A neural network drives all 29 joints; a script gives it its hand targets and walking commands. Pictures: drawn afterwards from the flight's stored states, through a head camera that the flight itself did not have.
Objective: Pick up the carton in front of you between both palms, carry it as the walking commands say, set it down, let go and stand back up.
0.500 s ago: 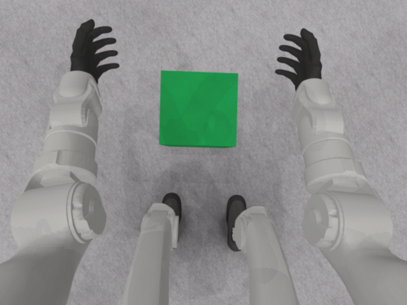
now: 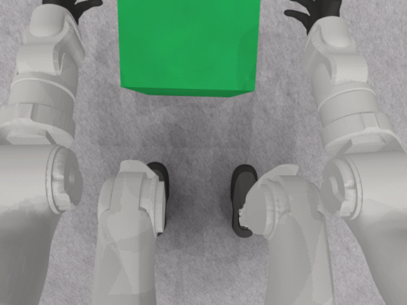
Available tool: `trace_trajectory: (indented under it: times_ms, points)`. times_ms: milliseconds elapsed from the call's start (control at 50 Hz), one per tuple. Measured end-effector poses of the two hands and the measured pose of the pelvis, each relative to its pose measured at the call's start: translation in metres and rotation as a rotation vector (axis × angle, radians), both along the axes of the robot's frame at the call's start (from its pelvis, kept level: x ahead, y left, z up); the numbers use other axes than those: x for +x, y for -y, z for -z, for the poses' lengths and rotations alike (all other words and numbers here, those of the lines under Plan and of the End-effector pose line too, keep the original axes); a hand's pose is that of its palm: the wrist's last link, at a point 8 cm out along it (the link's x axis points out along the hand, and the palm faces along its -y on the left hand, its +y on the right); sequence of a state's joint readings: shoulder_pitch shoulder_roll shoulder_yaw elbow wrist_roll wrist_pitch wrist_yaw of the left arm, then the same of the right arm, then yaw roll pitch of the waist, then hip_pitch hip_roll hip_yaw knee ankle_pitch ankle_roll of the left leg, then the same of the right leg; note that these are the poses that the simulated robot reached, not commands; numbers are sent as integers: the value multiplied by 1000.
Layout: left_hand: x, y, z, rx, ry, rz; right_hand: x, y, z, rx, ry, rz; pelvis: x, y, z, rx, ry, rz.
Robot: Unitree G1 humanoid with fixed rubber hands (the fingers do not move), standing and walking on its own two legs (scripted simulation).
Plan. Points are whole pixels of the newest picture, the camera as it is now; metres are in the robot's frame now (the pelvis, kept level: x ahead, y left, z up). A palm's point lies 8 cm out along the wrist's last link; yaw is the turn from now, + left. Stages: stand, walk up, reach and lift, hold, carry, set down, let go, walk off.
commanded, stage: reach and lift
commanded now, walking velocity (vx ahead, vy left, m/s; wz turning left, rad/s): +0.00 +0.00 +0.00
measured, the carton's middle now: (190, 41) +0.54 +0.05 -0.29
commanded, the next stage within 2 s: none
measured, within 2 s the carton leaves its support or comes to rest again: leaves its support in 1.04 s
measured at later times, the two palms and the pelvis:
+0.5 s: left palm (83, 17) +0.55 +0.23 -0.22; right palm (290, 27) +0.55 -0.12 -0.22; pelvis +0.01 +0.01 -0.05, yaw +0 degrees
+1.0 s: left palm (99, 21) +0.54 +0.20 -0.21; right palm (280, 29) +0.55 -0.11 -0.21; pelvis +0.00 +0.01 -0.05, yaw -1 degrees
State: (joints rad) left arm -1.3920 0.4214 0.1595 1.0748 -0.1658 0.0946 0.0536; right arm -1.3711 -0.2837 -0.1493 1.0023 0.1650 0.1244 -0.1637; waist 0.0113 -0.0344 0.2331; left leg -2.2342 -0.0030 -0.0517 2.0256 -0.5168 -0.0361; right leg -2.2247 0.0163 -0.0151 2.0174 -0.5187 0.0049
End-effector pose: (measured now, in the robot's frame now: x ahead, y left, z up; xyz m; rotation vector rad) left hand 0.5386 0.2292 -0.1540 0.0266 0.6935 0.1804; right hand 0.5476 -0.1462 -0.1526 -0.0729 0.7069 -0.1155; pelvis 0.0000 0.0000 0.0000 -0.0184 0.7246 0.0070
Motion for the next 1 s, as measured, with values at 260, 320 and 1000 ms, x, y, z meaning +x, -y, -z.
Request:
trace_trajectory:
  times_ms: [260,320,1000]
  points:
    - [-11,3,90,8,-65,2,-8,-3,83,-16,-55,-24,-2,-7,41,0,81,17]
    - [-11,3,96,-4,-75,4,1,-4,77,-13,-20,-16,1,-9,45,-1,105,17]
    - [4,29,60,-18,-72,93,1,-41,61,53,-59,-56,-4,-6,51,7,111,18]
